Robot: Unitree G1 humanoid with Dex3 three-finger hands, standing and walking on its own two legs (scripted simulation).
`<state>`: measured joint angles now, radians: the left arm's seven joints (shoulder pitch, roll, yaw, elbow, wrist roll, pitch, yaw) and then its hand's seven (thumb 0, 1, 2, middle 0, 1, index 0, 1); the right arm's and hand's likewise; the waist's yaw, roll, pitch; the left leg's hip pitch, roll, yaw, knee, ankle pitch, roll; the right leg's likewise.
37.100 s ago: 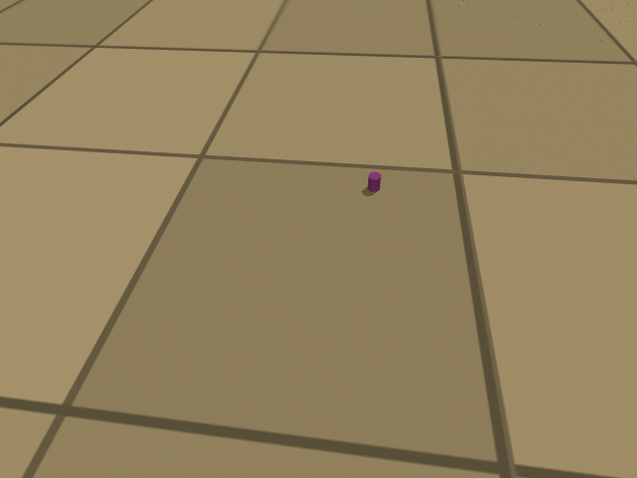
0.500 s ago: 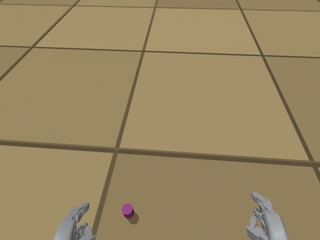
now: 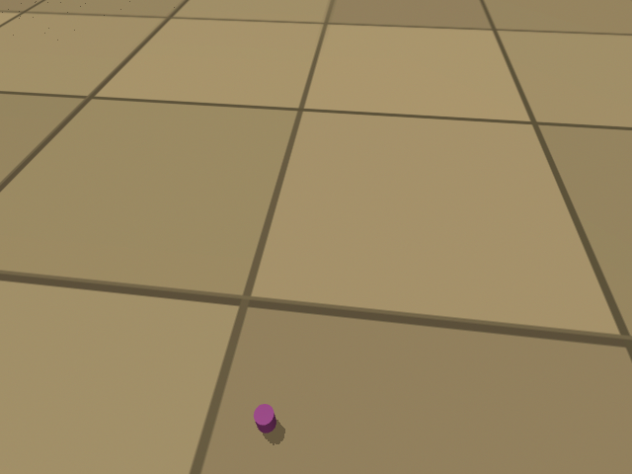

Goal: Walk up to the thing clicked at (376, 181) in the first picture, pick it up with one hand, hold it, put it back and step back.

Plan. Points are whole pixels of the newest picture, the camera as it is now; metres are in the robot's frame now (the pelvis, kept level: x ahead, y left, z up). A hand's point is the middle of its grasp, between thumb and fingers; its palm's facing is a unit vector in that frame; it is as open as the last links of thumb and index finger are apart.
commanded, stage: stand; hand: left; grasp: from above
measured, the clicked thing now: (265, 418) +0.41 +0.19 -0.72
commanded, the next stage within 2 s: step back in 2.00 s
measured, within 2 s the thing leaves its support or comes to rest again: neither
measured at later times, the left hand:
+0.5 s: hand out of the picture +0.02 +0.23 -0.15, palm faces +0.02 -0.94 -0.34, open 7.4 cm
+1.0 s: hand out of the picture +0.06 +0.21 -0.15, palm faces +0.00 -0.95 -0.31, open 7.4 cm
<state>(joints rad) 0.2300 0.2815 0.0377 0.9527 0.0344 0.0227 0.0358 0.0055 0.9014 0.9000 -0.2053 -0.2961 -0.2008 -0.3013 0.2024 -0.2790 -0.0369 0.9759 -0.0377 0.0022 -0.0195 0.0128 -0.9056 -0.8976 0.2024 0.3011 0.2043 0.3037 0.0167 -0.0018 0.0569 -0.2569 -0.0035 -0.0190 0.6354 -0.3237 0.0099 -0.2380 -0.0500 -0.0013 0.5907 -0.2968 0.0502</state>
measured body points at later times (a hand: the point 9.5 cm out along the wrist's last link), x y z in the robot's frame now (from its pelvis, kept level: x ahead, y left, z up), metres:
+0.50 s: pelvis -0.02 -0.02 +0.02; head -0.03 -0.02 +0.47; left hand +0.02 +0.28 -0.12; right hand +0.05 -0.30 -0.13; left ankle +0.01 +0.11 -0.73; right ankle +0.01 -0.16 -0.73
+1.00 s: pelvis +0.00 -0.03 +0.02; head +0.01 -0.03 +0.47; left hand +0.06 +0.26 -0.12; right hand +0.04 -0.31 -0.13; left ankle +0.01 +0.11 -0.73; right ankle +0.01 -0.16 -0.73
